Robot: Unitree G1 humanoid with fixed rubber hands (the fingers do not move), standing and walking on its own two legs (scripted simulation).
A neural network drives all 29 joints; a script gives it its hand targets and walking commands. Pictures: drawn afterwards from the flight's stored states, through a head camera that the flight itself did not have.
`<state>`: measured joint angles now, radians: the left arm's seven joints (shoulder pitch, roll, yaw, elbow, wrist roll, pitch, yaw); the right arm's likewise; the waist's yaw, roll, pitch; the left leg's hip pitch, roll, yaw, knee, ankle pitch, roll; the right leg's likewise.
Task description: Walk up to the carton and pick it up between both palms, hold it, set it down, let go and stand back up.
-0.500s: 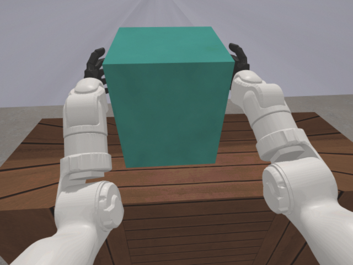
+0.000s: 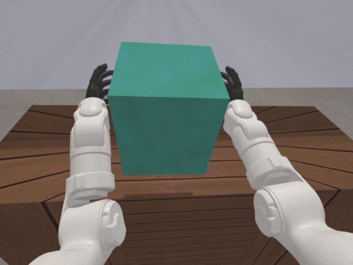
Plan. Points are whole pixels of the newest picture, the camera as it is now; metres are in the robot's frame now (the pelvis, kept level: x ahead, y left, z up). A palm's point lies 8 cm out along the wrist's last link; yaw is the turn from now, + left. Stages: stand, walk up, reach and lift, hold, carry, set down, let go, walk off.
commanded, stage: set down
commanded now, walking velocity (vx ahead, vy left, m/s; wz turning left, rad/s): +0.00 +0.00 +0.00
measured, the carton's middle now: (165, 112) +0.42 +0.04 +0.19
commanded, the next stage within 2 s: none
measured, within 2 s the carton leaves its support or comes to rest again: neither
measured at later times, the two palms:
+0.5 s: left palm (103, 105) +0.39 +0.18 +0.22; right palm (232, 104) +0.40 -0.12 +0.22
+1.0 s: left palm (107, 113) +0.40 +0.17 +0.19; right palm (232, 110) +0.41 -0.12 +0.20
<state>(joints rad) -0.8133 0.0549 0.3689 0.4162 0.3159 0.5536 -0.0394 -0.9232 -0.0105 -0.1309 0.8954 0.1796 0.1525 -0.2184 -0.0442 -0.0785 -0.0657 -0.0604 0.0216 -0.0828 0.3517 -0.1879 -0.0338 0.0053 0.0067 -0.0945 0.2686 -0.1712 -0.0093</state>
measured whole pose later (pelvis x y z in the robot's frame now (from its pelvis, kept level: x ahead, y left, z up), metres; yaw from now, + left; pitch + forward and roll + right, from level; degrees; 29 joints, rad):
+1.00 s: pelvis +0.01 +0.00 +0.00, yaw +0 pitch -5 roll -1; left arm -0.76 0.00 0.37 0.43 0.32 0.47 0.01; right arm -0.93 -0.03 -0.18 1.00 0.11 0.05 -0.13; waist -0.04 -0.08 0.00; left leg -0.06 0.02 -0.08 0.35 -0.20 -0.03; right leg 0.01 0.01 -0.09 0.27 -0.18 -0.01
